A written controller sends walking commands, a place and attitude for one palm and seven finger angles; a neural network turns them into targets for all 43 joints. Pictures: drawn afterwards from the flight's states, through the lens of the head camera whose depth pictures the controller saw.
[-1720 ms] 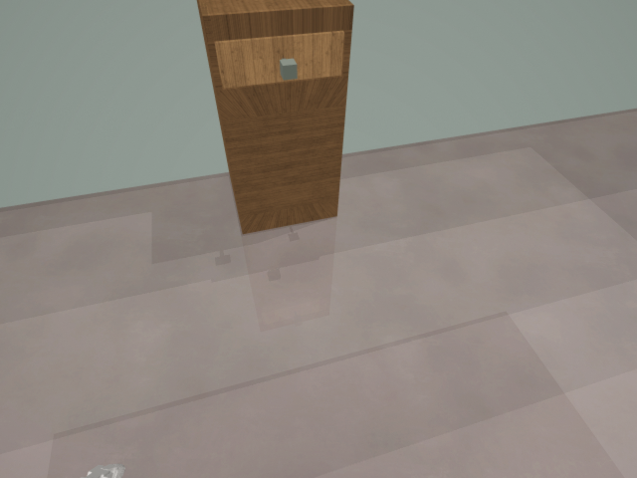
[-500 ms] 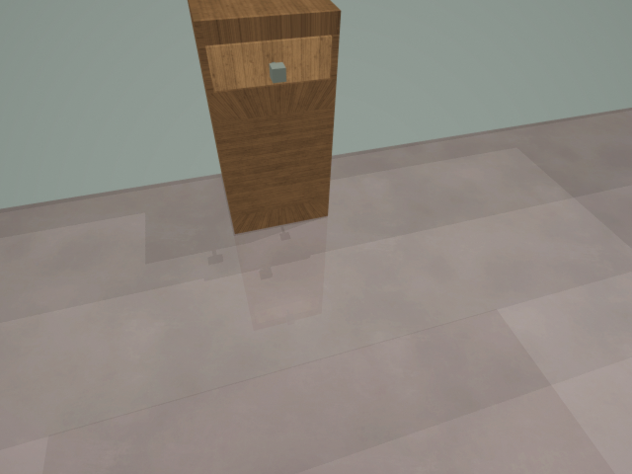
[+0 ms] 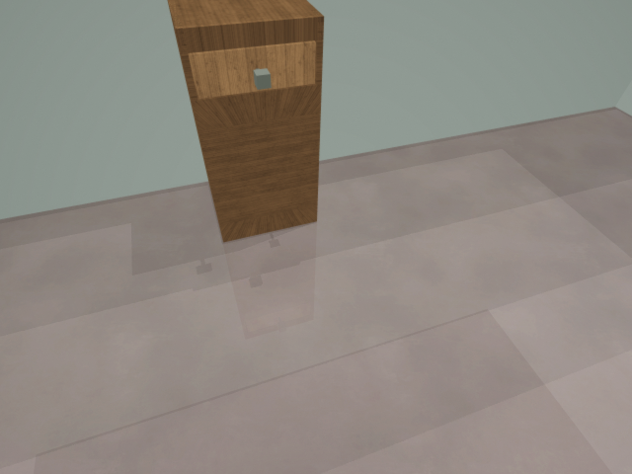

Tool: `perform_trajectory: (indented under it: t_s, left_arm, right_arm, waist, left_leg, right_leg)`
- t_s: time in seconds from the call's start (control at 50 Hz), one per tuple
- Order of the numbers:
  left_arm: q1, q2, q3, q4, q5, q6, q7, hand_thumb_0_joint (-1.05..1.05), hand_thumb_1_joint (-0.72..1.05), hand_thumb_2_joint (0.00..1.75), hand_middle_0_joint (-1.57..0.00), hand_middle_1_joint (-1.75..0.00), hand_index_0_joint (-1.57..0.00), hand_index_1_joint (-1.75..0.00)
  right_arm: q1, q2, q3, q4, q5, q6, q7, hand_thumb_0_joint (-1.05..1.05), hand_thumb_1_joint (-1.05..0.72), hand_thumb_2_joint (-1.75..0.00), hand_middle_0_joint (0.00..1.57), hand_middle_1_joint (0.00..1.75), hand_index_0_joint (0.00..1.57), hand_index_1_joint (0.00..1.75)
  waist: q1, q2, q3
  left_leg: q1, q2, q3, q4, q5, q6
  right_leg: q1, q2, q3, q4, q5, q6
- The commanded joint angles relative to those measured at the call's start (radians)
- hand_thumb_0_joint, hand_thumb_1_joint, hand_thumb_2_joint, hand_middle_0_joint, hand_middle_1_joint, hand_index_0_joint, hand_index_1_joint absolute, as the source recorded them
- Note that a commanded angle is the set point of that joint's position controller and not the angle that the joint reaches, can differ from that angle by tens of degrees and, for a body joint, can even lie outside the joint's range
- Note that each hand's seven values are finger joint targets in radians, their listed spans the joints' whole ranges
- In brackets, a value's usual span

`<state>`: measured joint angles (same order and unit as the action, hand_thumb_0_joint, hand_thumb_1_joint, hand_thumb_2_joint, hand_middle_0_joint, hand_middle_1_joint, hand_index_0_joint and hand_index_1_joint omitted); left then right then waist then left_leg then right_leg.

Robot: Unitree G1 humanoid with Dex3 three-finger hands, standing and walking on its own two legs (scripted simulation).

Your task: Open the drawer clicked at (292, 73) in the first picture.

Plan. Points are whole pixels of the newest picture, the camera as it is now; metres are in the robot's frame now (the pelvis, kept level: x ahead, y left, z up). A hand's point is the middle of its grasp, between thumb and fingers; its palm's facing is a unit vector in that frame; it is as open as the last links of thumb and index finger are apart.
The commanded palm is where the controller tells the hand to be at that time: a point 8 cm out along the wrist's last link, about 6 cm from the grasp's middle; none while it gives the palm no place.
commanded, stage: walk to a spot facing it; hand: left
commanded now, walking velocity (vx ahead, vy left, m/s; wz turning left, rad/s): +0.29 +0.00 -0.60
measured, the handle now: (260, 76) +1.20 +0.26 -0.04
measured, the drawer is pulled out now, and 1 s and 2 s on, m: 0.00 0.00 0.00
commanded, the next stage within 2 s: turn to face it in 1.74 s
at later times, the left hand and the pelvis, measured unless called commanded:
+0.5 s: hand out of the picture +0.10 +0.17 -0.16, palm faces -0.13 -0.98 -0.17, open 7.4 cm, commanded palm none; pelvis +0.14 -0.01 +0.00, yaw -14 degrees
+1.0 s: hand (305, 256) +0.57 +0.06 -0.15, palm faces -0.56 -0.80 -0.21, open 7.4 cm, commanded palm none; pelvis +0.34 -0.02 +0.00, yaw -33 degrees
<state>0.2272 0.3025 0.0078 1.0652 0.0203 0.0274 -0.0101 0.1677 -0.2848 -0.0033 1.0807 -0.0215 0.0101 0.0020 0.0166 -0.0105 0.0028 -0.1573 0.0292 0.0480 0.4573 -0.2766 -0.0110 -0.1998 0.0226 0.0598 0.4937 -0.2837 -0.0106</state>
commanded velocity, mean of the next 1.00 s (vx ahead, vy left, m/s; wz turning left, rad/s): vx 0.33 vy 0.00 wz -0.57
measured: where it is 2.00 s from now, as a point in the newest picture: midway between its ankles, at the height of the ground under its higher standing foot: (389, 380)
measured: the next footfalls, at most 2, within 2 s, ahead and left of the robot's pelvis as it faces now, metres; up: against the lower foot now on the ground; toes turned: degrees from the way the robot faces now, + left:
left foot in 0.60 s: +0.36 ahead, +0.09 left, +0.00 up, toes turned -12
right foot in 1.12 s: +0.43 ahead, -0.24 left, +0.00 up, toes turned -45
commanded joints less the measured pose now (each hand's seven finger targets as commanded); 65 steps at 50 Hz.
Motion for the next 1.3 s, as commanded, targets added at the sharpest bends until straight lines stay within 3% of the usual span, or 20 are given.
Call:
perform_trajectory:
  t_s: [0.0,0.1,0.12,0.14,0.16,0.22,0.46,0.52,0.54,0.58,0.6,0.64,0.72,0.98,1.06,1.08,1.1,1.12,1.22,1.28]
  left_arm:
    - [0.02,0.076,0.041,-0.114,0.003,-0.02,-0.017,0.0,0.9,0.9,-0.2,-0.3,-0.2,-0.3]
    - [0.137,0.009,0.06,-0.107,0.007,-0.044,-0.031,0.0,0.9,0.9,-0.2,-0.3,-0.2,-0.3]
    - [0.266,0.077,0.077,-0.071,0.012,-0.059,-0.022,0.0,0.9,0.9,-0.2,-0.3,-0.2,-0.3]
    - [0.382,0.186,0.099,-0.044,0.005,-0.071,-0.003,0.0,0.9,0.9,-0.2,-0.3,-0.2,-0.3]
    - [0.408,0.155,0.093,-0.041,-0.008,-0.073,0.017,0.0,0.9,0.9,-0.2,-0.3,-0.2,-0.3]
    - [0.265,0.071,0.069,-0.078,0.003,-0.08,0.02,0.0,0.9,0.9,-0.2,-0.3,-0.2,-0.3]
    - [0.267,0.047,0.079,-0.057,0.011,-0.09,0.027,0.0,0.9,0.9,-0.2,-0.3,-0.2,-0.3]
    - [0.204,0.061,0.091,-0.078,0.005,-0.086,0.027,0.0,0.9,0.9,-0.2,-0.3,-0.2,-0.3]
    - [0.196,0.042,0.093,-0.083,0.0,-0.087,0.023,0.0,0.9,0.9,-0.2,-0.3,-0.2,-0.3]
    - [0.232,-0.048,0.089,-0.122,-0.014,-0.088,0.0,0.0,0.9,0.9,-0.2,-0.3,-0.2,-0.3]
    - [0.17,-0.025,0.088,-0.136,-0.005,-0.086,0.001,0.0,0.9,0.9,-0.2,-0.3,-0.2,-0.3]
    - [0.084,-0.032,0.093,-0.145,0.009,-0.07,-0.018,0.0,0.9,0.9,-0.2,-0.3,-0.2,-0.3]
    - [0.107,-0.073,0.09,-0.145,0.016,-0.023,-0.039,0.0,0.9,0.9,-0.2,-0.3,-0.2,-0.3]
    - [-0.262,-0.075,0.065,-0.267,0.013,-0.02,-0.052,0.0,0.9,0.9,-0.2,-0.3,-0.2,-0.3]
    - [-0.041,-0.011,0.08,-0.208,0.015,-0.044,-0.041,0.0,0.9,0.9,-0.2,-0.3,-0.2,-0.3]
    - [0.117,0.071,0.102,-0.163,0.018,-0.058,-0.033,0.0,0.9,0.9,-0.2,-0.3,-0.2,-0.3]
    - [0.23,0.199,0.132,-0.142,0.01,-0.068,-0.017,0.0,0.9,0.9,-0.2,-0.3,-0.2,-0.3]
    - [0.269,0.254,0.138,-0.124,-0.02,-0.059,-0.007,0.0,0.9,0.9,-0.2,-0.3,-0.2,-0.3]
    - [-0.012,0.08,0.087,-0.183,-0.002,-0.084,0.014,0.0,0.9,0.9,-0.2,-0.3,-0.2,-0.3]
    - [-0.034,0.072,0.088,-0.175,0.005,-0.088,0.011,0.0,0.9,0.9,-0.2,-0.3,-0.2,-0.3]
  right_arm:
    - [0.073,-0.208,-0.064,-0.07,0.003,-0.029,-0.017,0.0,-0.9,-0.9,0.2,0.3,0.2,0.3]
    - [0.044,-0.157,-0.071,-0.096,0.0,-0.047,-0.018,0.0,-0.9,-0.9,0.2,0.3,0.2,0.3]
    - [0.018,-0.101,-0.062,-0.122,0.007,-0.045,-0.012,0.0,-0.9,-0.9,0.2,0.3,0.2,0.3]
    - [-0.056,-0.037,-0.042,-0.19,0.01,-0.056,-0.002,0.0,-0.9,-0.9,0.2,0.3,0.2,0.3]
    - [-0.123,-0.078,-0.05,-0.209,0.005,-0.062,-0.007,0.0,-0.9,-0.9,0.2,0.3,0.2,0.3]
    - [-0.103,-0.035,-0.057,-0.186,-0.001,-0.061,0.002,0.0,-0.9,-0.9,0.2,0.3,0.2,0.3]
    - [-0.182,0.037,-0.061,-0.258,0.01,-0.063,0.023,0.0,-0.9,-0.9,0.2,0.3,0.2,0.3]
    - [-0.041,0.003,-0.069,-0.224,0.01,-0.077,0.006,0.0,-0.9,-0.9,0.2,0.3,0.2,0.3]
    - [0.103,-0.043,-0.079,-0.175,0.006,-0.082,-0.012,0.0,-0.9,-0.9,0.2,0.3,0.2,0.3]
    - [0.348,-0.22,-0.113,-0.126,-0.01,-0.082,-0.022,0.0,-0.9,-0.9,0.2,0.3,0.2,0.3]
    - [0.281,-0.183,-0.102,-0.138,-0.003,-0.075,-0.019,0.0,-0.9,-0.9,0.2,0.3,0.2,0.3]
    - [0.129,-0.06,-0.076,-0.168,-0.002,-0.082,-0.018,0.0,-0.9,-0.9,0.2,0.3,0.2,0.3]
    - [0.095,-0.003,-0.062,-0.152,-0.002,-0.106,-0.025,0.0,-0.9,-0.9,0.2,0.3,0.2,0.3]
    - [0.289,-0.055,-0.07,-0.079,-0.012,-0.094,-0.017,0.0,-0.9,-0.9,0.2,0.3,0.2,0.3]
    - [0.271,-0.105,-0.077,-0.096,-0.006,-0.082,-0.013,0.0,-0.9,-0.9,0.2,0.3,0.2,0.3]
    - [0.259,-0.092,-0.07,-0.112,0.007,-0.079,-0.001,0.0,-0.9,-0.9,0.2,0.3,0.2,0.3]
    - [0.275,-0.014,-0.056,-0.156,0.022,-0.082,0.0,0.0,-0.9,-0.9,0.2,0.3,0.2,0.3]
    - [0.154,-0.018,-0.056,-0.191,0.02,-0.084,-0.013,0.0,-0.9,-0.9,0.2,0.3,0.2,0.3]
    - [0.167,0.002,-0.056,-0.146,-0.005,-0.047,-0.012,0.0,-0.9,-0.9,0.2,0.3,0.2,0.3]
    - [0.185,0.03,-0.055,-0.148,-0.003,-0.036,-0.005,0.0,-0.9,-0.9,0.2,0.3,0.2,0.3]
  waist:
    - [-0.027,0.155,0.105]
    - [0.044,0.111,0.064]
    - [0.098,-0.115,0.034]
    - [0.131,-0.381,0.031]
    - [0.14,-0.263,0.054]
    - [0.044,-0.023,0.111]
    - [0.044,-0.136,0.065]
    - [-0.033,-0.123,0.025]
    - [-0.089,-0.057,-0.045]
    - [-0.137,0.352,-0.231]
    - [-0.124,0.222,-0.147]
    - [-0.061,0.202,0.051]
    - [0.011,0.139,0.043]
    - [-0.078,0.112,0.116]
    - [0.036,0.116,-0.043]
    - [0.114,0.034,-0.157]
    - [0.134,-0.179,-0.299]
    - [0.145,-0.11,-0.277]
    - [-0.037,-0.022,-0.03]
    - [-0.068,-0.068,-0.028]
  left_leg:
    - [0.017,0.255,-0.257,-0.197,-0.36,0.129]
    - [-0.108,0.251,-0.047,0.061,-0.034,0.103]
    - [-0.31,0.139,0.08,0.381,-0.096,0.029]
    - [-0.602,0.012,0.119,0.669,-0.34,-0.02]
    - [-0.63,0.056,-0.022,0.729,-0.279,-0.007]
    - [-0.584,0.111,-0.038,0.71,-0.099,-0.028]
    - [-0.405,0.045,0.033,0.29,0.058,-0.032]
    - [-0.101,-0.001,0.053,0.1,0.086,-0.011]
    - [0.14,0.023,0.034,0.041,0.107,0.006]
    - [0.436,0.494,-0.541,-0.134,0.0,0.151]
    - [0.266,0.52,-0.561,-0.216,-0.215,0.187]
    - [0.016,0.423,-0.378,-0.275,-0.306,0.143]
    - [-0.085,0.33,-0.042,-0.265,-0.008,0.109]
    - [0.165,0.353,0.204,-0.197,0.394,0.109]
    - [0.156,0.314,0.302,0.222,0.847,0.054]
    - [-0.071,0.285,0.308,0.48,0.646,0.01]
    - [-0.43,0.115,0.257,0.815,-0.235,-0.053]
    - [-0.563,0.085,0.094,0.982,-0.344,-0.044]
    - [-0.409,0.177,-0.007,0.782,-0.076,-0.057]
    - [-0.328,0.148,0.019,0.592,-0.039,-0.068]
  right_leg:
    - [-0.27,0.019,-0.01,0.15,-0.166,-0.022]
    - [-0.022,-0.022,-0.131,0.072,-0.076,-0.016]
    - [0.175,-0.14,0.113,-0.111,-0.102,-0.072]
    - [0.293,-0.39,0.561,-0.286,-0.018,-0.186]
    - [0.253,-0.392,0.607,-0.294,0.055,-0.22]
    - [0.118,-0.325,0.416,-0.272,0.061,-0.237]
    - [0.125,-0.203,0.22,-0.21,0.345,-0.153]
    - [0.027,-0.161,0.194,-0.061,0.462,-0.123]
    - [-0.069,-0.114,0.169,0.109,0.475,-0.098]
    - [-0.412,0.065,-0.027,0.701,-0.296,-0.02]
    - [-0.449,0.007,0.004,0.826,-0.287,-0.031]
    - [-0.494,-0.09,-0.017,0.88,-0.11,-0.023]
    - [-0.414,-0.139,-0.055,0.759,0.03,0.006]
    - [-0.426,-0.108,-0.173,0.234,0.109,-0.008]
    - [-0.04,0.019,-0.271,0.084,0.034,-0.076]
    - [0.295,-0.052,-0.175,0.048,0.117,-0.112]
    - [0.582,-0.383,0.352,-0.007,0.249,-0.239]
    - [0.552,-0.471,0.502,-0.102,0.462,-0.301]
    - [-0.003,-0.291,0.137,-0.191,0.394,-0.193]
    - [-0.107,-0.232,0.075,-0.201,0.316,-0.186]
